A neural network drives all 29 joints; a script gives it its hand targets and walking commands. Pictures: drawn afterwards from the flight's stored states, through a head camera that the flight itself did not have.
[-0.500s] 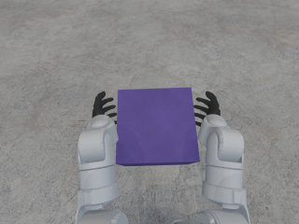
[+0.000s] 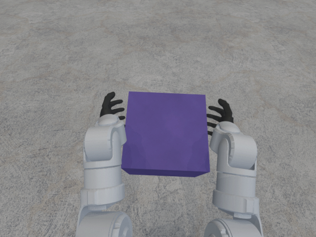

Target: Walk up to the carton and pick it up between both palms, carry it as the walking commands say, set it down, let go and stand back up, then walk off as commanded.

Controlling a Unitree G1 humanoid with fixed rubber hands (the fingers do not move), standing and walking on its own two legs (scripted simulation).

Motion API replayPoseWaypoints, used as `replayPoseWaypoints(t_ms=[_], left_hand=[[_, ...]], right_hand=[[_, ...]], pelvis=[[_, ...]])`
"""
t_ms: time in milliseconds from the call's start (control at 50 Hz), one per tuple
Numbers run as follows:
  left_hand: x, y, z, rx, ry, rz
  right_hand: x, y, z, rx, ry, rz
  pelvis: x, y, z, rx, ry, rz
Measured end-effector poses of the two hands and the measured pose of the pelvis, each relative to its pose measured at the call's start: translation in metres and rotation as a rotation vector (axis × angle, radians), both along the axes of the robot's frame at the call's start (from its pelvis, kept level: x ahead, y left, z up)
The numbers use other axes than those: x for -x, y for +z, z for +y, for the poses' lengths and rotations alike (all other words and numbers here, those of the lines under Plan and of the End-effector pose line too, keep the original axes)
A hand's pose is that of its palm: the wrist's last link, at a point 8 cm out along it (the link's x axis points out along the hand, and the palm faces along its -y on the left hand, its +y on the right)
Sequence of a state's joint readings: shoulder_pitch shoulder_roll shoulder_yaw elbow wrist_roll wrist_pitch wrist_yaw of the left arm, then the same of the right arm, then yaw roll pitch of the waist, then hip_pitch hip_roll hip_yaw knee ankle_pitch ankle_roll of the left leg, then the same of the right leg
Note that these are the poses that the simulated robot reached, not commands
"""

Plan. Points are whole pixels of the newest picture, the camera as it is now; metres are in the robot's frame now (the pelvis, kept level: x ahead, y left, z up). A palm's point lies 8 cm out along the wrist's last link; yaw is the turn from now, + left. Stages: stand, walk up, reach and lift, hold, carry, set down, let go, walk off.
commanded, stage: carry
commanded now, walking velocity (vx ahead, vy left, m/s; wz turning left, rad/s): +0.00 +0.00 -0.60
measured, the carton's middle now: (164, 137) +0.37 +0.02 +0.04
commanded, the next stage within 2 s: none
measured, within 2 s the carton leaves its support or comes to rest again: neither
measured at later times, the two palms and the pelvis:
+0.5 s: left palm (154, 142) +0.31 +0.04 +0.12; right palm (282, 174) +0.24 -0.21 +0.12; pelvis -0.06 +0.00 +0.00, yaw -16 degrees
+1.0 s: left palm (242, 185) +0.22 -0.14 +0.11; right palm out of the picture +0.05 -0.34 +0.09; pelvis -0.13 -0.02 +0.00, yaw -35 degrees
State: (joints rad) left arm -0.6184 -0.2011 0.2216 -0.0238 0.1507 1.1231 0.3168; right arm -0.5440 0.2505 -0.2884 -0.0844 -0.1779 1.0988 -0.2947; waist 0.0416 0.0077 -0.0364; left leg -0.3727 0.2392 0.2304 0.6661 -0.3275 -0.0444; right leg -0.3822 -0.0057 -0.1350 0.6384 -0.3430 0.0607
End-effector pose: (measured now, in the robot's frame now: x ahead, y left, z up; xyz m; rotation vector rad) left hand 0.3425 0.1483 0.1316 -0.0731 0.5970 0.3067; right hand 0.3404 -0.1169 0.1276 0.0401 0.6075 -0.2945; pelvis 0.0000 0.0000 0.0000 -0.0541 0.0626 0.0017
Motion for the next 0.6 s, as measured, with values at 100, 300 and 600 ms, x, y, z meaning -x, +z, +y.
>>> replayPoseWaypoints(t_ms=[100, 300, 600], left_hand=[[0.004, -0.020, -0.067, -0.031, -0.100, 0.055], [0.013, -0.021, -0.121, -0.027, -0.225, 0.023], [0.051, -0.014, -0.109, 0.046, -0.295, 0.046]], right_hand=[[0.029, -0.028, -0.065, -0.045, -0.105, 0.052], [0.072, -0.025, -0.114, -0.072, -0.254, 0.013], [0.126, 0.001, -0.098, 0.029, -0.307, 0.039]], pelvis=[[0.007, -0.006, -0.018, -0.027, -0.059, 0.003], [0.035, -0.002, -0.023, -0.073, -0.180, 0.003], [0.066, 0.006, 0.002, -0.019, -0.347, -0.025]])
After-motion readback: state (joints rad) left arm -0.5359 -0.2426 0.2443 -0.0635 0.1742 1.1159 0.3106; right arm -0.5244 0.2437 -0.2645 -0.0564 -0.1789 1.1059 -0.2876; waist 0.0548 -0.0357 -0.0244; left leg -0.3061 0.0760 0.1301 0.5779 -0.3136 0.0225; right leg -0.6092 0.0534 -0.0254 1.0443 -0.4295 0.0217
